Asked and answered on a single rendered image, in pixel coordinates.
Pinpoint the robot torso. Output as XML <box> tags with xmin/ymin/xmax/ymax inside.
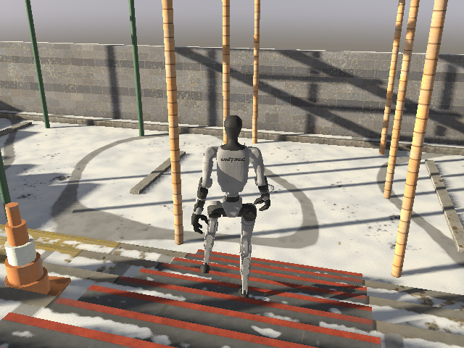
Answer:
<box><xmin>216</xmin><ymin>143</ymin><xmax>249</xmax><ymax>218</ymax></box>

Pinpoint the right robot forearm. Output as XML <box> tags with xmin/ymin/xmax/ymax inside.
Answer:
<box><xmin>258</xmin><ymin>176</ymin><xmax>270</xmax><ymax>201</ymax></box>

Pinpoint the robot right hand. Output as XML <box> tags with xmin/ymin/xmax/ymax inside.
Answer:
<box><xmin>254</xmin><ymin>197</ymin><xmax>270</xmax><ymax>211</ymax></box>

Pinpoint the robot right upper arm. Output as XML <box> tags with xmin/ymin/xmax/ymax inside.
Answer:
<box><xmin>248</xmin><ymin>146</ymin><xmax>266</xmax><ymax>186</ymax></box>

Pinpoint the robot right thigh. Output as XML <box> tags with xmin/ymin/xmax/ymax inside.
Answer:
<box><xmin>239</xmin><ymin>203</ymin><xmax>257</xmax><ymax>256</ymax></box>

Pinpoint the robot left upper arm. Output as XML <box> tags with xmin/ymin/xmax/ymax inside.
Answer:
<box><xmin>201</xmin><ymin>146</ymin><xmax>218</xmax><ymax>188</ymax></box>

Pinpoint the robot left hand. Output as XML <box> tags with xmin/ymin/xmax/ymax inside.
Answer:
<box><xmin>191</xmin><ymin>213</ymin><xmax>209</xmax><ymax>234</ymax></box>

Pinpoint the left robot forearm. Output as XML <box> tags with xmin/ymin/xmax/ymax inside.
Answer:
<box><xmin>193</xmin><ymin>177</ymin><xmax>208</xmax><ymax>215</ymax></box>

